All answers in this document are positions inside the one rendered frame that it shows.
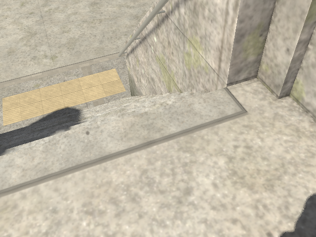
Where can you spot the stairs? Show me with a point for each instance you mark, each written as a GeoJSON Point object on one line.
{"type": "Point", "coordinates": [45, 131]}

